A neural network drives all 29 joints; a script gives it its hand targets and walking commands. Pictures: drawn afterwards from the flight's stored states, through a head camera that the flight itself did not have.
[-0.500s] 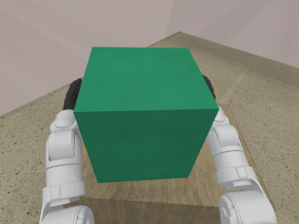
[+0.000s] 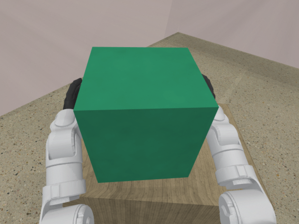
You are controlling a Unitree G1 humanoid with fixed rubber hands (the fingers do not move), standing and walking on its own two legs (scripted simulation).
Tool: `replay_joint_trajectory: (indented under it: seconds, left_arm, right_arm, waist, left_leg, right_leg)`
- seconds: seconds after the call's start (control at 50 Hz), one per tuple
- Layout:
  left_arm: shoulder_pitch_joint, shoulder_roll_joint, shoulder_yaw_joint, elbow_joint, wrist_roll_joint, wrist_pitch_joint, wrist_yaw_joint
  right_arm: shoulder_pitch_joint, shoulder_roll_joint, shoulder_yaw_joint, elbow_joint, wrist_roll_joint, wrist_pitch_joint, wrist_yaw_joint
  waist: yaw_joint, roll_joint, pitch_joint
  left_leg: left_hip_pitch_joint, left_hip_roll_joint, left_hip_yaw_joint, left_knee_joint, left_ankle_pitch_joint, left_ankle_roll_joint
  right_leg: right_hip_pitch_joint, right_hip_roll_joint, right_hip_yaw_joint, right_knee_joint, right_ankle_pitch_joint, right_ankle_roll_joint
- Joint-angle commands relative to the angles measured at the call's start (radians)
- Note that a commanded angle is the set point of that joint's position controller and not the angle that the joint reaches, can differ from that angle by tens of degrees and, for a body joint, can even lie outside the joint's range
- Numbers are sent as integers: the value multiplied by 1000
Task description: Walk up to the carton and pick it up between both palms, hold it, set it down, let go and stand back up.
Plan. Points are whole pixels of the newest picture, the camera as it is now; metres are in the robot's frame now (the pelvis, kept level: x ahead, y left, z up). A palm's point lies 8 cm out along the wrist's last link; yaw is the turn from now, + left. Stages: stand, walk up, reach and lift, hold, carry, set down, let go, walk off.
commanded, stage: hold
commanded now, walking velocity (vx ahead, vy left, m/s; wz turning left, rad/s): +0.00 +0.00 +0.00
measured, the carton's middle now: (142, 115) +0.35 +0.00 +0.14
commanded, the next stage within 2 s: set down in 0.24 s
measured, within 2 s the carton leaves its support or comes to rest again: neither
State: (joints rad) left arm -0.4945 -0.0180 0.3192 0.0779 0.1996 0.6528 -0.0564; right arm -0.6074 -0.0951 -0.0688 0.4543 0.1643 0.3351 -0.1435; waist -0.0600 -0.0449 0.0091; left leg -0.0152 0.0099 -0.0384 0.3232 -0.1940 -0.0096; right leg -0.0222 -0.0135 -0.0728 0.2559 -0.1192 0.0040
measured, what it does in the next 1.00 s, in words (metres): stands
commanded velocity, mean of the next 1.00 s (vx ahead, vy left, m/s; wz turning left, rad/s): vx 0.00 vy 0.00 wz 0.00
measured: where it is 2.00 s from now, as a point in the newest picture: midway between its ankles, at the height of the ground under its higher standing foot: outside the picture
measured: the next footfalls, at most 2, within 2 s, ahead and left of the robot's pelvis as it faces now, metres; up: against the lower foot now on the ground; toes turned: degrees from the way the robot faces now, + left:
none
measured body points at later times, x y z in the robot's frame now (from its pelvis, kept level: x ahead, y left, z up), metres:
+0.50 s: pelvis +0.00 +0.00 +0.00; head -0.04 +0.02 +0.45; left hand +0.36 +0.18 +0.18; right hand +0.37 -0.17 +0.17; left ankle +0.00 +0.12 -0.75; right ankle +0.02 -0.12 -0.75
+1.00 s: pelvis +0.01 -0.02 +0.00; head +0.01 +0.00 +0.45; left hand +0.37 +0.16 +0.11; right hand +0.39 -0.18 +0.11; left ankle +0.00 +0.12 -0.75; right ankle +0.02 -0.12 -0.75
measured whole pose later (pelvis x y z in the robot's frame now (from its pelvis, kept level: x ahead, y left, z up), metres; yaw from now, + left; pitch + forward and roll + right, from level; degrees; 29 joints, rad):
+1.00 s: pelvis +0.01 -0.02 +0.00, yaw +1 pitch -3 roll -1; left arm -0.38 -0.06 0.25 0.20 0.23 0.27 0.00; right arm -0.49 -0.11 -0.06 0.66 0.05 -0.13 -0.10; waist -0.02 -0.03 0.04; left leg -0.07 0.03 -0.07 0.32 -0.20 -0.03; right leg -0.07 0.01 -0.10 0.25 -0.13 -0.02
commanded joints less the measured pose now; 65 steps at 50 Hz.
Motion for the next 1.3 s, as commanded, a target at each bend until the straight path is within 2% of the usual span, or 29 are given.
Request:
replay_joint_trajectory:
  seconds: [0.0,0.12,0.14,0.16,0.18,0.2,0.22,0.24,0.26,0.3,0.4,0.46,0.5,0.58,0.6,0.62,0.66,0.74,0.82,0.86,0.88,0.96,1.02,1.12,1.14,1.2,1.22,1.26,1.28]
  left_arm:
    - [-652,-493,-552,-79,-116,-38,-114]
    - [-647,-488,-552,-80,-120,-51,-111]
    - [-661,-493,-557,-138,-119,-59,-109]
    - [-636,-503,-555,-93,-114,-52,-110]
    - [-653,-502,-580,-155,-134,-57,-109]
    - [-617,-477,-537,-78,-106,-46,-112]
    - [-645,-497,-573,-145,-126,-51,-113]
    - [-664,-459,-582,-175,-137,-62,-117]
    - [-633,-450,-570,-173,-131,-66,-118]
    - [-632,-438,-514,-105,-101,-76,-129]
    - [-556,-443,-491,-93,-57,-148,-149]
    - [-515,-436,-463,-2,-11,-196,-157]
    - [-496,-442,-454,25,5,-221,-152]
    - [-482,-450,-498,6,5,-265,-129]
    - [-494,-450,-503,6,1,-284,-121]
    - [-465,-468,-523,-6,-7,-297,-111]
    - [-482,-478,-543,9,-18,-320,-93]
    - [-484,-486,-575,-16,-34,-375,-63]
    - [-434,-479,-572,8,-33,-402,-53]
    - [-430,-490,-565,2,-36,-419,-43]
    - [-428,-497,-582,1,-32,-423,-43]
    - [-408,-479,-568,2,-32,-434,-40]
    - [-394,-479,-542,50,-15,-430,-41]
    - [-405,-504,-540,66,-26,-446,-39]
    - [-390,-510,-537,68,-14,-455,-35]
    - [-395,-516,-536,92,-15,-470,-24]
    - [-404,-526,-535,85,-13,-481,-18]
    - [-404,-523,-545,92,-19,-494,-11]
    - [-421,-539,-543,98,-17,-507,0]
  right_arm:
    - [-736,588,404,-295,80,-61,105]
    - [-742,590,415,-317,86,-72,103]
    - [-743,614,437,-336,101,-76,102]
    - [-716,584,423,-317,85,-72,99]
    - [-721,599,438,-350,100,-77,94]
    - [-686,568,432,-275,90,-62,95]
    - [-686,582,430,-313,90,-69,94]
    - [-689,528,432,-304,113,-80,100]
    - [-682,527,438,-309,114,-87,99]
    - [-699,519,384,-289,70,-105,96]
    - [-660,519,367,-289,3,-214,120]
    - [-623,476,302,-201,-78,-304,139]
    - [-611,465,276,-172,-104,-354,152]
    - [-627,435,269,-175,-138,-445,160]
    - [-598,431,256,-135,-145,-458,158]
    - [-614,439,286,-181,-142,-477,158]
    - [-612,432,267,-136,-151,-500,162]
    - [-607,434,289,-142,-156,-542,169]
    - [-587,459,335,-129,-135,-558,160]
    - [-573,460,345,-113,-137,-561,160]
    - [-548,458,341,-91,-148,-563,162]
    - [-537,456,356,-92,-133,-563,160]
    - [-521,448,331,-51,-146,-552,168]
    - [-523,433,303,-31,-153,-566,173]
    - [-513,447,311,-27,-159,-570,180]
    - [-534,446,305,-41,-165,-585,189]
    - [-511,439,285,7,-170,-587,193]
    - [-509,423,271,29,-170,-600,197]
    - [-526,430,269,19,-178,-610,204]
  waist:
    - [-8,70,-345]
    - [-8,57,-372]
    - [12,65,-423]
    - [-11,56,-383]
    - [-9,73,-420]
    - [-2,57,-321]
    - [-18,62,-367]
    - [-12,105,-435]
    - [-11,105,-424]
    - [-21,80,-334]
    - [25,60,-341]
    - [11,38,-233]
    - [24,27,-208]
    - [23,45,-264]
    - [7,52,-260]
    - [40,59,-319]
    - [15,68,-294]
    - [34,62,-392]
    - [59,42,-425]
    - [59,45,-440]
    - [41,46,-433]
    - [50,32,-432]
    - [49,15,-373]
    - [35,30,-378]
    - [55,35,-376]
    - [60,19,-419]
    - [49,47,-418]
    - [30,41,-416]
    - [47,54,-443]
  left_leg:
    - [-40,-58,28,-50,246,-33]
    - [-8,-59,24,-32,308,-26]
    - [8,-59,29,-24,348,-34]
    - [8,-60,29,-30,336,-36]
    - [19,-59,30,-16,372,-39]
    - [-9,-54,29,-24,341,-35]
    - [0,-58,27,-22,349,-37]
    - [2,-66,32,-2,366,-34]
    - [4,-63,32,3,386,-39]
    - [-35,-59,37,-21,285,-29]
    - [-44,-57,52,-36,271,-22]
    - [-80,-45,52,-71,184,-21]
    - [-87,-39,57,-86,140,-16]
    - [-43,-37,59,-69,216,-22]
    - [-42,-38,59,-61,224,-27]
    - [-15,-36,56,-49,276,-29]
    - [-19,-35,58,-45,276,-36]
    - [-9,-31,57,-25,317,-41]
    - [-45,-38,61,-12,363,-35]
    - [-56,-36,52,-10,385,-38]
    - [-47,-35,50,-11,390,-39]
    - [-73,-40,50,-16,366,-34]
    - [-100,-37,52,-40,308,-26]
    - [-78,-35,49,-39,338,-36]
    - [-80,-33,54,-43,324,-31]
    - [-76,-31,52,-29,362,-35]
    - [-69,-29,52,-31,385,-43]
    - [-56,-25,49,-19,424,-49]
    - [-51,-22,46,-14,423,-51]
  right_leg:
    - [185,58,8,5,132,7]
    - [194,57,9,11,187,16]
    - [222,61,6,16,224,17]
    - [200,60,2,3,207,18]
    - [221,63,5,14,243,15]
    - [186,64,5,5,198,17]
    - [202,69,4,9,195,13]
    - [204,79,-14,22,223,12]
    - [202,76,-21,22,243,12]
    - [196,68,-24,11,179,15]
    - [238,54,-25,21,180,15]
    - [205,52,-39,0,79,17]
    - [189,45,-41,-9,31,12]
    - [195,50,-51,0,69,2]
    - [191,47,-53,-2,79,7]
    - [200,52,-56,5,115,2]
    - [176,53,-50,4,100,-3]
    - [187,47,-47,21,154,-4]
    - [244,35,-29,43,311,10]
    - [262,31,-26,49,353,9]
    - [245,37,-34,44,344,9]
    - [274,20,-22,49,404,12]
    - [260,23,-21,41,348,14]
    - [236,27,-21,35,357,11]
    - [227,28,-23,33,317,11]
    - [231,34,-21,40,370,10]
    - [218,36,-24,38,369,7]
    - [195,45,-25,37,370,-1]
    - [191,48,-28,36,354,-2]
